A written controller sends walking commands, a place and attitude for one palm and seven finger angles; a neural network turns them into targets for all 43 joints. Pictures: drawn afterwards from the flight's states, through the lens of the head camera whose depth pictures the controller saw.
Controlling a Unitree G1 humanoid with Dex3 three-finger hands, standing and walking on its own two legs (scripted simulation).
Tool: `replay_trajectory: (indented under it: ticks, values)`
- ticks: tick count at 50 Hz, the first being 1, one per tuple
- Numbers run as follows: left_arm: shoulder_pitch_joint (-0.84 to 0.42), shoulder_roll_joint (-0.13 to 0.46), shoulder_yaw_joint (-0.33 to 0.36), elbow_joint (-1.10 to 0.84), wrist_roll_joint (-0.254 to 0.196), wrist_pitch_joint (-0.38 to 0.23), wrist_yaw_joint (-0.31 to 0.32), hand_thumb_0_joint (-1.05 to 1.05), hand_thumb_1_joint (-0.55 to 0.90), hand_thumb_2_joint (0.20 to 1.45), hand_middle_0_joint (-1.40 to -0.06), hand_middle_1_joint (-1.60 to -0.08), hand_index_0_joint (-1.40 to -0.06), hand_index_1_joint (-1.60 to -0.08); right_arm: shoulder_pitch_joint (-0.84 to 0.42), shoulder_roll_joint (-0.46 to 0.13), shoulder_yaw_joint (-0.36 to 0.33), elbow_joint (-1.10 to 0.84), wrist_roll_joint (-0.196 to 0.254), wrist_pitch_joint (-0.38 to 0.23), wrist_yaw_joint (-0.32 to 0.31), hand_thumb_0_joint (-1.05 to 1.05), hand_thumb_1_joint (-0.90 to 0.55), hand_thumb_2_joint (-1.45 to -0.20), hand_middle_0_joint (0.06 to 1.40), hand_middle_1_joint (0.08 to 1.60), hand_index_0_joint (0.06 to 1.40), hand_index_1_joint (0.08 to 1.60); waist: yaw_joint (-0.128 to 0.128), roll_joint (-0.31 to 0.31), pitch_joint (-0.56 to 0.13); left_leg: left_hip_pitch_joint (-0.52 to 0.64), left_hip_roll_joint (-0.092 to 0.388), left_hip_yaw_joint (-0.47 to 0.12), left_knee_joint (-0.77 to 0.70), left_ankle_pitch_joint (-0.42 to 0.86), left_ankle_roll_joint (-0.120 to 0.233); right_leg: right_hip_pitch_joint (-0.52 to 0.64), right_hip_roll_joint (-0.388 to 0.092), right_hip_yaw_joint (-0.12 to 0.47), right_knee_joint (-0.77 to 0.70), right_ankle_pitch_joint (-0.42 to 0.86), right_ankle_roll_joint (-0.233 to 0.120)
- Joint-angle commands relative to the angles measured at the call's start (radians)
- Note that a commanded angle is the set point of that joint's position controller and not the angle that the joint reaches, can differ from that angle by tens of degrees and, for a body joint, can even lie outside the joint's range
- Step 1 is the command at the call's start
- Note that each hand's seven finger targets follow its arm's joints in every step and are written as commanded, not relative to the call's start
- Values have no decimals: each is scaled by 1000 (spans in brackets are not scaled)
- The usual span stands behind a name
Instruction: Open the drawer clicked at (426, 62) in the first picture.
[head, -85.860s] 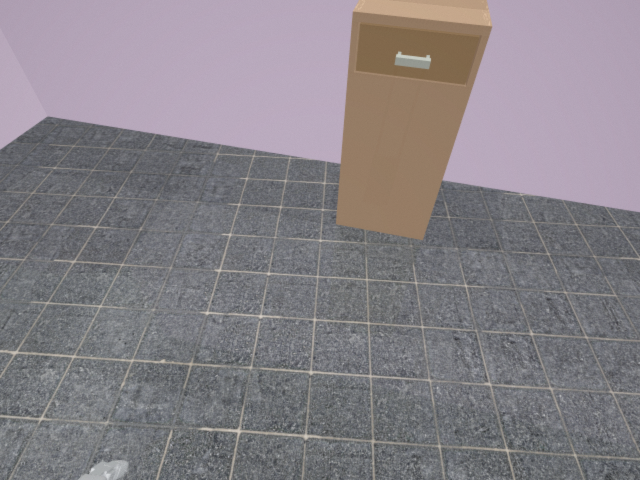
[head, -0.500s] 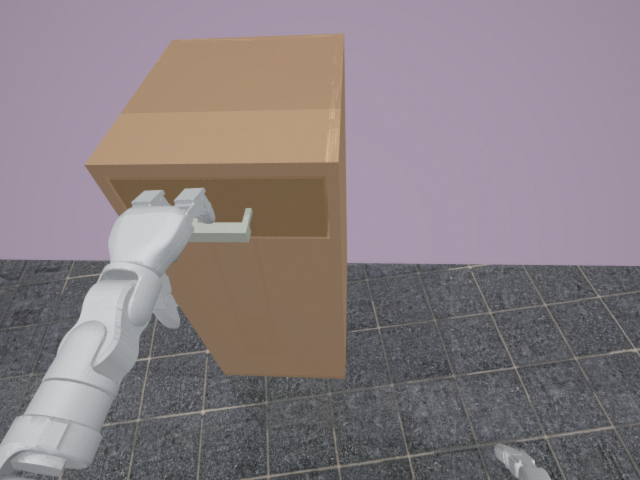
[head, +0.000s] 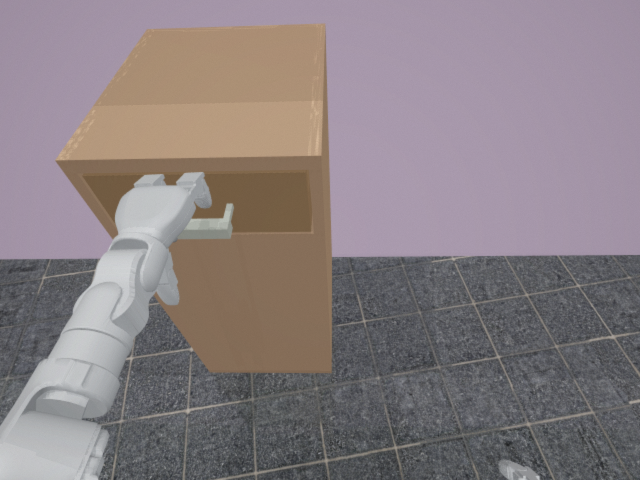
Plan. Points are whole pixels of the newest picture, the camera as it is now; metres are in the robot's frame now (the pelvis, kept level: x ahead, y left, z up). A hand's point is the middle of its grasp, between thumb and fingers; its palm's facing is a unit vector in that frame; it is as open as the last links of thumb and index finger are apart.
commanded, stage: move the hooked fingers above the handle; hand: left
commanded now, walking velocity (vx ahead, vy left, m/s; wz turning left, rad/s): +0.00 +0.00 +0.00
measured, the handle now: (201, 219) +0.49 +0.23 +0.01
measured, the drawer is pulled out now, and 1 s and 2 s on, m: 0.00 0.00 0.00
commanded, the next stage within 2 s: none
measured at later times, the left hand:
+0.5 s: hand (180, 221) +0.44 +0.23 +0.07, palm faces -0.03 -0.05 -1.00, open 13.8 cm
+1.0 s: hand (186, 223) +0.44 +0.22 +0.06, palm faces -0.04 -0.03 -1.00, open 13.9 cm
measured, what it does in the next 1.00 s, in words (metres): stands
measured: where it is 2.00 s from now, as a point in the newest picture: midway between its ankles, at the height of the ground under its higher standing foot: outside the picture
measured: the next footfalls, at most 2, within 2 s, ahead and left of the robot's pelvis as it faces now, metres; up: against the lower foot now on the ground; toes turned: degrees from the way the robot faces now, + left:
none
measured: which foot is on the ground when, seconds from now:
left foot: down 0.00-1.00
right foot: down 0.00-1.00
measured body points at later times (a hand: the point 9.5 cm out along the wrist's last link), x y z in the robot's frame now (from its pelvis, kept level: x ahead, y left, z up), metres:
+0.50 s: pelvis +0.00 +0.01 -0.01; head +0.05 -0.01 +0.44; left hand +0.43 +0.23 +0.12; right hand +0.04 -0.27 -0.14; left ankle +0.00 +0.13 -0.73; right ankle -0.03 -0.11 -0.73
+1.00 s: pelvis -0.01 +0.02 -0.01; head +0.04 +0.01 +0.44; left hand +0.43 +0.22 +0.12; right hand +0.08 -0.25 -0.14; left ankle +0.00 +0.13 -0.73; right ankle -0.03 -0.11 -0.73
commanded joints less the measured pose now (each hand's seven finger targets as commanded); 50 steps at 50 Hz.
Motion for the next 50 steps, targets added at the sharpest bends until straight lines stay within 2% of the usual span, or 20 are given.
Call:
replay_trajectory:
  ticks: [1,3,4,6,8,11,13,14,17,19,21,22,24,29,30,33,37,43,46,50]
  values:
    - [-497,258,128,-154,14,-49,66,0,-500,300,-300,-1200,-300,-1200,7,-125,-52,-94,0,-41,-12,0,-900,-900,200,300,200,300,-21,-18,-325,180,-42,23,9,325,49,65,32,2,-44,380,-24]
    - [-552,256,119,-147,13,-68,80,0,-500,300,-300,-1200,-300,-1200,26,-125,-55,-85,-1,-44,-12,0,-900,-900,200,300,200,300,-31,3,-352,179,-43,19,19,329,49,59,32,5,-37,386,-24]
    - [-533,272,144,-110,15,-72,87,0,-500,300,-300,-1200,-300,-1200,36,-126,-60,-78,-1,-45,-11,0,-900,-900,200,300,200,300,-26,-22,-352,167,-42,21,25,335,50,64,33,4,-32,397,-24]
    - [-509,268,148,-77,13,-73,99,0,-500,300,-300,-1200,-300,-1200,46,-126,-62,-76,-3,-44,-9,0,-900,-900,200,300,200,300,-20,-8,-368,156,-45,27,32,354,49,70,33,4,-23,426,-24]
    - [-537,271,141,-7,15,-65,107,0,-500,300,-300,-1200,-300,-1200,61,-134,-60,-65,0,-42,-7,0,-900,-900,200,300,200,300,-42,-40,-331,117,-43,24,31,313,49,44,33,3,-28,396,-19]
    - [-545,272,131,67,22,-43,109,0,-500,300,-300,-1200,-300,-1200,78,-143,-60,-62,2,-38,-5,0,-900,-900,200,300,200,300,-48,-62,-314,82,-41,31,28,288,50,35,32,3,-30,381,-17]
    - [-603,296,136,61,34,-47,108,0,-500,300,-300,-1200,-300,-1200,91,-148,-63,-62,0,-36,-3,0,-900,-900,200,300,200,300,-51,-37,-354,85,-41,32,34,291,51,37,32,11,-25,383,-17]
    - [-596,272,120,70,34,-48,106,0,-500,300,-300,-1200,-300,-1200,97,-144,-66,-65,-2,-37,-2,0,-900,-900,200,300,200,300,-52,-41,-367,93,-42,33,40,308,53,43,33,10,-20,405,-18]
    - [-557,310,168,20,25,-81,99,0,-500,300,-300,-1200,-300,-1200,107,-144,-74,-76,-10,-31,-1,0,-900,-900,200,300,200,300,-30,-24,-456,119,-41,33,53,384,54,103,35,16,-3,486,-21]
    - [-539,265,138,6,15,-92,99,0,-500,300,-300,-1200,-300,-1200,106,-141,-75,-77,-7,-29,1,0,-900,-900,200,300,200,300,-38,-24,-428,119,-40,34,52,388,56,83,36,12,-4,498,-17]
    - [-516,279,157,7,18,-97,105,0,-500,300,-300,-1200,-300,-1200,105,-144,-79,-74,-4,-26,3,0,-900,-900,200,300,200,300,-37,-22,-387,115,-36,33,49,378,54,52,42,5,-8,460,-20]
    - [-519,284,163,17,18,-97,110,0,-500,300,-300,-1200,-300,-1200,110,-146,-77,-71,-6,-25,3,0,-900,-900,200,300,200,300,-40,-55,-384,105,-35,30,47,379,56,62,41,6,-12,458,-20]
    - [-527,299,174,25,26,-91,124,0,-500,300,-300,-1200,-300,-1200,105,-146,-78,-66,-1,-24,4,0,-900,-900,200,300,200,300,-40,-36,-344,102,-32,30,38,344,54,27,44,1,-16,409,-21]
    - [-583,290,159,-43,38,-83,158,0,-500,300,-300,-1200,-300,-1200,104,-142,-82,-67,-5,-28,10,0,-900,-900,200,300,200,300,-37,40,-411,168,-26,18,40,386,47,9,49,-6,-5,382,-29]
    - [-557,299,174,-25,36,-74,161,0,-500,300,-300,-1200,-300,-1200,99,-141,-81,-67,-5,-29,9,0,-900,-900,200,300,200,300,-32,34,-406,168,-26,21,40,378,47,10,50,-7,-9,375,-29]
    - [-610,272,134,1,35,-53,158,0,-500,300,-300,-1200,-300,-1200,94,-145,-74,-64,0,-29,9,0,-900,-900,200,300,200,300,-54,13,-365,157,-21,12,25,337,46,-19,49,-14,-17,327,-28]
    - [-562,247,117,38,32,-24,133,0,-500,300,-300,-1200,-300,-1200,83,-146,-71,-74,-1,-28,7,0,-900,-900,200,300,200,300,-47,-14,-363,163,-21,17,20,341,47,-2,47,-16,-27,330,-28]
    - [-627,188,52,50,31,-35,95,0,-500,300,-300,-1200,-300,-1200,86,-144,-65,-78,0,-31,0,0,-900,-900,200,300,200,300,-70,-27,-304,168,-17,2,11,278,47,-63,44,-18,-40,259,-27]
    - [-684,200,59,7,36,-63,103,0,-500,300,-300,-1200,-300,-1200,91,-140,-68,-77,-6,-36,-4,0,-900,-900,200,300,200,300,-72,14,-346,200,-19,-4,27,298,45,-76,46,-16,-28,263,-30]
    - [-701,255,120,-2,49,-81,148,0,-500,300,-300,-1200,-300,-1200,100,-137,-67,-70,-12,-39,-3,0,-900,-900,200,300,200,300,-52,32,-399,198,-20,-7,37,330,40,-60,48,-17,-7,281,-33]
